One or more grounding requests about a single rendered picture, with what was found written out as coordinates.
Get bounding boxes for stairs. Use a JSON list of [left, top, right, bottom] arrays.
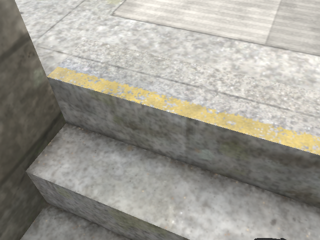
[[20, 77, 320, 240]]

